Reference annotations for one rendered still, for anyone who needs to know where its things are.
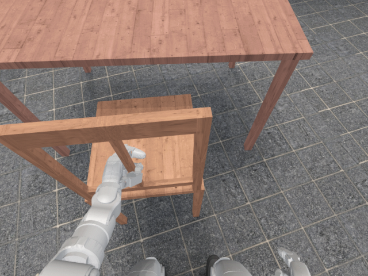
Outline right robot thigh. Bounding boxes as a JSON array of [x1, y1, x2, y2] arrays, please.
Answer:
[[210, 259, 252, 276]]

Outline chair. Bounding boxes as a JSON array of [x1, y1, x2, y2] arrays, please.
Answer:
[[0, 94, 213, 225]]

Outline robot right foot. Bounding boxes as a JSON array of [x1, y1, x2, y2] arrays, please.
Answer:
[[206, 255, 219, 276]]

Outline right robot hand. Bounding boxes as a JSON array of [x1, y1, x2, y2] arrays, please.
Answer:
[[271, 247, 311, 276]]

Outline left robot hand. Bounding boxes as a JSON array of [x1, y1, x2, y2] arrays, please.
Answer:
[[102, 144, 146, 189]]

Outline left robot forearm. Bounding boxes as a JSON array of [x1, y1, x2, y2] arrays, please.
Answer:
[[38, 182, 121, 276]]

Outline table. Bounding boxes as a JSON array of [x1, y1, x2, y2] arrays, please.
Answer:
[[0, 0, 313, 156]]

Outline robot left upper arm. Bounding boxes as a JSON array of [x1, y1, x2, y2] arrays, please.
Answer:
[[41, 259, 99, 276]]

